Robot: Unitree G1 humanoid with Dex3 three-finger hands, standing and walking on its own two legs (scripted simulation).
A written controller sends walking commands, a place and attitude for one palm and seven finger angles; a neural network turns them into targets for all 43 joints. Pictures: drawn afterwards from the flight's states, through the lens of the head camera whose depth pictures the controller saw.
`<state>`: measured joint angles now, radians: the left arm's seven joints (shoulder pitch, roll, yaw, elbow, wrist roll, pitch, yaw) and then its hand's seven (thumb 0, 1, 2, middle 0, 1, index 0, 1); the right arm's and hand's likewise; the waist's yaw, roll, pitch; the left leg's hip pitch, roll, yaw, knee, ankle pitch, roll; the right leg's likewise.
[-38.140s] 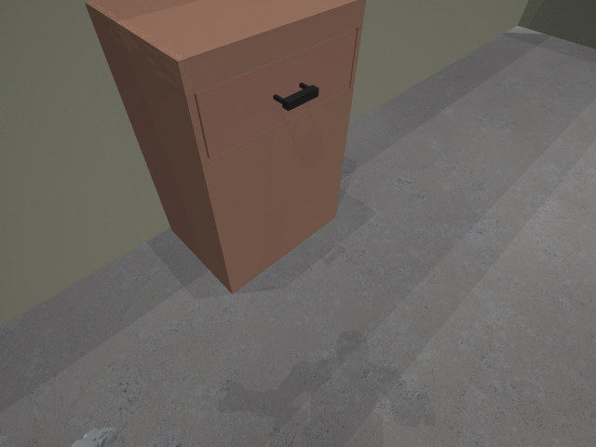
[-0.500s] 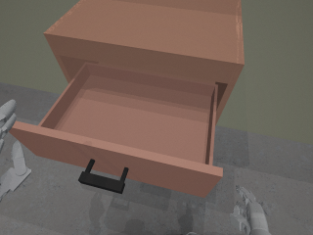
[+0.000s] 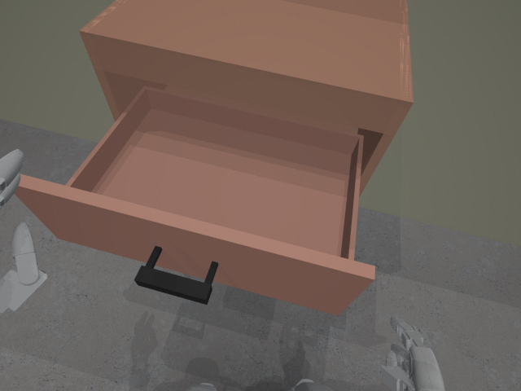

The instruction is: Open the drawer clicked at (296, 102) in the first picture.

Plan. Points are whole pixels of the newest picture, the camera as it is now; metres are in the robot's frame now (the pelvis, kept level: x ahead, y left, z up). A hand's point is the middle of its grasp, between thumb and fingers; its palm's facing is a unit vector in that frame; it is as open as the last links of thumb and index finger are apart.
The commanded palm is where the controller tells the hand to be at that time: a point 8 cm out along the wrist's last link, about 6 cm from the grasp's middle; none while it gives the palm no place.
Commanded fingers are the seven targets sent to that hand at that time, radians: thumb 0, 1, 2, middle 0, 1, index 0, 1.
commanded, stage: step back with the hand held close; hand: left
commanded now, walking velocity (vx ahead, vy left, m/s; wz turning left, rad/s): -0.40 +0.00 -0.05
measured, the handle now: (179, 272) +0.29 +0.14 -0.02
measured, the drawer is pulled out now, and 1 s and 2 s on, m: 0.29 0.29 0.29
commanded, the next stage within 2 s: stop stepping back and stand still in 0.52 s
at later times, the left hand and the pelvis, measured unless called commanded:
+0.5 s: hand out of the picture +0.12 +0.20 +0.16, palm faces +0.26 -0.81 -0.53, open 7.4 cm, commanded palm +0.04 +0.25 +0.19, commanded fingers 0.00 0.90 0.90 -0.20 -0.30 -0.20 -0.30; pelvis -0.08 -0.03 +0.00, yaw +2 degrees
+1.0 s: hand out of the picture -0.03 +0.17 +0.17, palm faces +0.34 -0.80 -0.49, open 7.4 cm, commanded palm -0.09 +0.22 +0.19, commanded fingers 0.00 0.90 0.90 -0.20 -0.30 -0.20 -0.30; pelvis -0.21 -0.06 +0.01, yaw +2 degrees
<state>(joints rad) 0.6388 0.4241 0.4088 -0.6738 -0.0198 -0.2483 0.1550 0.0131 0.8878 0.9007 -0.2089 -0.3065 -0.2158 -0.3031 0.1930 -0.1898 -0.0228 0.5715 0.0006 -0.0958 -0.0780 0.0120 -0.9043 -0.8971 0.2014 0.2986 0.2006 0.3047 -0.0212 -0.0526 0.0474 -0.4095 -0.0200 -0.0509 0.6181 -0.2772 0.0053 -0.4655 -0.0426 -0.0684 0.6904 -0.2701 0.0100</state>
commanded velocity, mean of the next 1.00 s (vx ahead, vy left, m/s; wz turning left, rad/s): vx -0.14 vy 0.02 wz -0.03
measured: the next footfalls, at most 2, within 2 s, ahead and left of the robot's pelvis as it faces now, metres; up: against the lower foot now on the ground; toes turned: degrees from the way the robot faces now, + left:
right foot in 0.10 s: -0.02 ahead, -0.13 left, +0.00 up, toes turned -4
left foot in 0.40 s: -0.02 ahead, +0.11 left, +0.00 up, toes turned +5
